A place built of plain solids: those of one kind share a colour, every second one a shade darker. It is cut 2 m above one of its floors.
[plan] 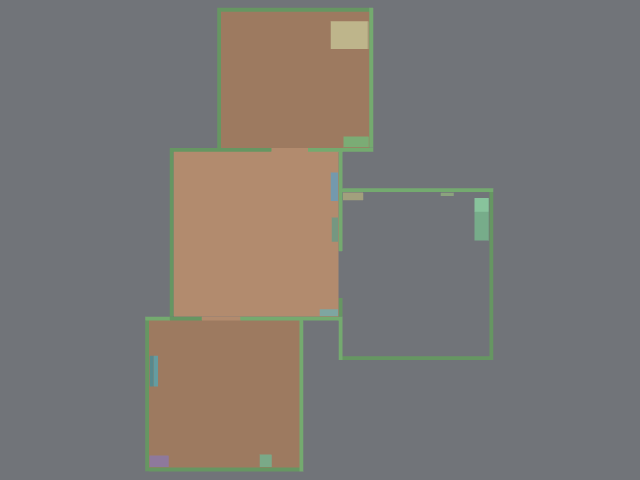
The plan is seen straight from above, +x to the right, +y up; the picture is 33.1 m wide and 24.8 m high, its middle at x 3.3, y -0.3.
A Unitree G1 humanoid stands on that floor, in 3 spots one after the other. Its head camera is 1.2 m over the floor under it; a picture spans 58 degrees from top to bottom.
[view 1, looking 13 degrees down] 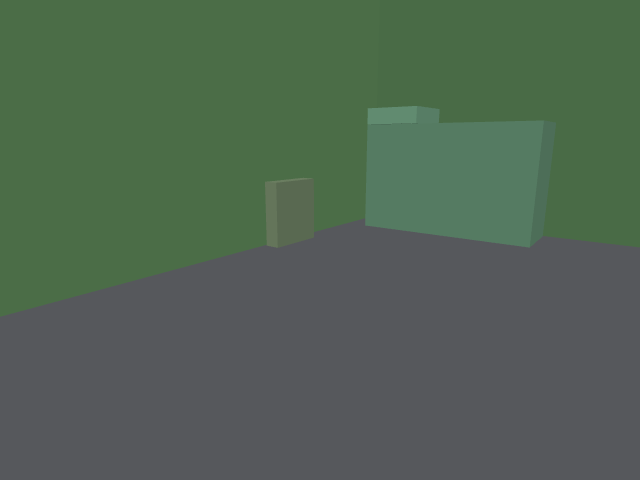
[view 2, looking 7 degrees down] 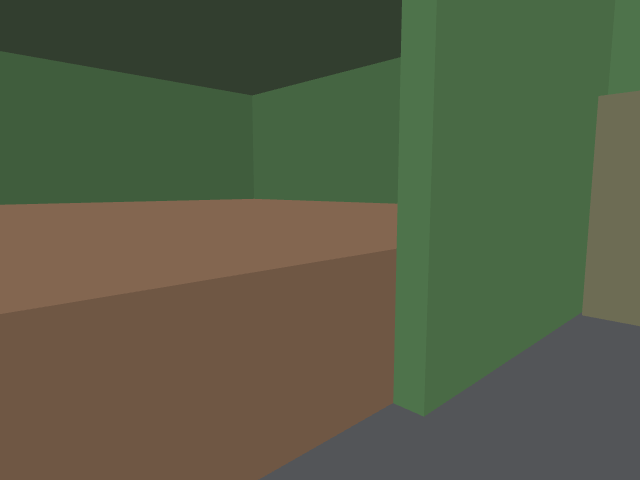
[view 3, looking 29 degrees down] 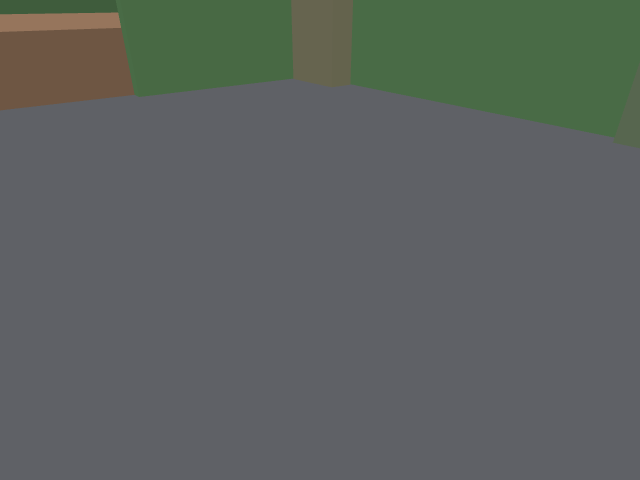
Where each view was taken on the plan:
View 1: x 5.99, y -1.30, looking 37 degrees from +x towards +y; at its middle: ground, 5.33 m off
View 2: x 5.63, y -2.76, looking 136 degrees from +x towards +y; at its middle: floor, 2.70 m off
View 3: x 11.03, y -2.76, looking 142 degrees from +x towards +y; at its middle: ground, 2.48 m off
